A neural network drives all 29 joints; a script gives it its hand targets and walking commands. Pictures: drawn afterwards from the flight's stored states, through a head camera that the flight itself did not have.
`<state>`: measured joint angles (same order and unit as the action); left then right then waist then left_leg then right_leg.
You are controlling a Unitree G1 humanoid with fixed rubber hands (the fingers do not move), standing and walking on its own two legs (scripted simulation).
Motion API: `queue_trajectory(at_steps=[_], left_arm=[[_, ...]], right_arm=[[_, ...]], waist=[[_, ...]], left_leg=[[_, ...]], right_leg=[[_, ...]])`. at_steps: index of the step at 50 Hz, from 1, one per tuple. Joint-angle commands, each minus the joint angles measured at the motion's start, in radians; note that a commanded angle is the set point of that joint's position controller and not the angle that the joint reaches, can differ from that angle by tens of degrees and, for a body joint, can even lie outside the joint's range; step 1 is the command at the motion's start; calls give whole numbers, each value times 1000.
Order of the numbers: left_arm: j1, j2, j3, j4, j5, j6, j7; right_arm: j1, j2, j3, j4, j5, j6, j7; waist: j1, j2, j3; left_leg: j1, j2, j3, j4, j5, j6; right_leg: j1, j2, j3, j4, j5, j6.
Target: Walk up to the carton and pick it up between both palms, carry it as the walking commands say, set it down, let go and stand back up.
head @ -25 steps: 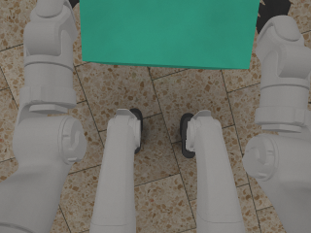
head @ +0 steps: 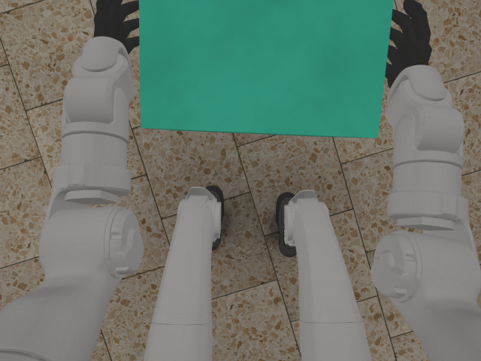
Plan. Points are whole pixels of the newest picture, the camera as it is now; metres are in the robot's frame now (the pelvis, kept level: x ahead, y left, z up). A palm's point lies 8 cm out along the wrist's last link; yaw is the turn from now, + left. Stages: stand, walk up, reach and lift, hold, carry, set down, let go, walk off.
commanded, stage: reach and lift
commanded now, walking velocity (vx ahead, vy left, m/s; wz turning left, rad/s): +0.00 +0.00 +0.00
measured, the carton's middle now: (258, 52) +0.53 +0.00 -0.15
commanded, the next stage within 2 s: none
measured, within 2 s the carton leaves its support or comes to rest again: neither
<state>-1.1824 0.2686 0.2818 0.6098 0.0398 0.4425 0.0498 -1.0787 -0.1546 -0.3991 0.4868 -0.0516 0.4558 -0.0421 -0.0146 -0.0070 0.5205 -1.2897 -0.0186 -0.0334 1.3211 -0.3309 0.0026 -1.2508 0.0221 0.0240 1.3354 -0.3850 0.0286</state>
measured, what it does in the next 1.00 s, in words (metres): rises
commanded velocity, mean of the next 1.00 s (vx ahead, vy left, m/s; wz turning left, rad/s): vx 0.00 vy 0.00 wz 0.00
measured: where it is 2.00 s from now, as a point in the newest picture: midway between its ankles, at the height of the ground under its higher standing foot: (250, 232)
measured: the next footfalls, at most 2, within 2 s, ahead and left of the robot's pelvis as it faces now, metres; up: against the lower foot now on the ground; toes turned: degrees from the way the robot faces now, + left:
none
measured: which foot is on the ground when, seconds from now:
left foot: down 0.00-1.00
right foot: down 0.00-1.00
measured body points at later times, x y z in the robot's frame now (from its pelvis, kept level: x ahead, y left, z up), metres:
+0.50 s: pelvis +0.05 +0.00 +0.06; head +0.23 +0.02 +0.47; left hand +0.50 +0.19 +0.02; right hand +0.48 -0.20 +0.02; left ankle +0.15 +0.11 -0.59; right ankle +0.13 -0.13 -0.59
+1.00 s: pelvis +0.12 +0.00 +0.13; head +0.24 +0.00 +0.57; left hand +0.48 +0.19 +0.08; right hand +0.46 -0.20 +0.09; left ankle +0.15 +0.11 -0.59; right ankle +0.13 -0.13 -0.59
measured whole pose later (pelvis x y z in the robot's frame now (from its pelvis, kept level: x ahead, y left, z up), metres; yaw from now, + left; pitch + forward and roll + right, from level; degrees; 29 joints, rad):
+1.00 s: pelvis +0.12 +0.00 +0.13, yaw +1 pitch +20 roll +0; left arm -0.40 0.00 0.33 0.46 0.18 0.40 -0.01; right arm -0.38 0.08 -0.39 0.39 -0.23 0.43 0.05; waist -0.04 0.00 -0.11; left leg -0.75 -0.02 -0.04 0.61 -0.21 0.00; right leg -0.71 0.01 0.04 0.61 -0.25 0.02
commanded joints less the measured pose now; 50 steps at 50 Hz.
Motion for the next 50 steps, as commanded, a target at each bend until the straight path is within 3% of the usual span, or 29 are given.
queue_trajectory(at_steps=[1, 12, 18, 22, 29, 35, 41, 44, 47, 50], left_arm=[[-625, -1153, -608, -194, -223, -52, -387], [-538, -1170, -578, -158, -178, -60, -419], [-420, -1210, -505, -73, -119, -70, -431], [-298, -1240, -395, 57, -51, -76, -433], [-116, -1219, -302, 120, 40, -65, -453], [46, -1209, -289, 87, 57, -38, -448], [128, -1245, -440, -121, -14, -54, -419], [176, -1245, -528, -211, -47, -68, -411], [238, -1230, -575, -238, -57, -85, -405], [268, -1197, -584, -243, -44, -95, -401]], right_arm=[[-798, 945, 689, -207, 237, -68, 367], [-681, 993, 661, -167, 191, -72, 378], [-543, 1015, 586, -87, 128, -82, 400], [-411, 1035, 483, 29, 68, -80, 420], [-239, 1047, 379, 126, 3, -57, 453], [-121, 1036, 410, 72, -4, -36, 455], [-6, 1039, 531, -82, 33, -56, 442], [84, 1060, 588, -137, 38, -62, 427], [176, 1072, 627, -163, 27, -67, 408], [243, 1078, 623, -139, 12, -63, 394]], waist=[[-7, 27, -2355], [-9, 22, -2192], [-20, 34, -1906], [-22, 46, -1569], [-39, 57, -1301], [-13, 37, -1246], [-21, 72, -1392], [-37, 59, -1460], [-45, 44, -1466], [-50, 34, -1401]], left_leg=[[691, -119, 18, -131, 168, 19], [711, -111, 25, -247, 164, 18], [663, -102, 22, -320, 168, 12], [587, -87, 13, -372, 130, 10], [634, -64, -11, -511, 43, 28], [745, -60, -22, -587, 182, 30], [992, -64, -59, -616, 528, -4], [1077, -66, -69, -636, 673, -13], [1085, -74, -63, -662, 733, -18], [1080, -73, -58, -707, 701, -15]], right_leg=[[421, 113, -58, -175, 154, -27], [541, 109, -34, -305, 184, -32], [497, 101, -25, -380, 190, -41], [399, 91, -10, -425, 132, -43], [379, 69, -10, -547, 66, -66], [506, 68, -5, -619, 195, -62], [610, 80, 4, -663, 424, -46], [696, 88, 17, -690, 549, -31], [797, 80, 33, -720, 654, -17], [843, 73, 40, -758, 675, -12]])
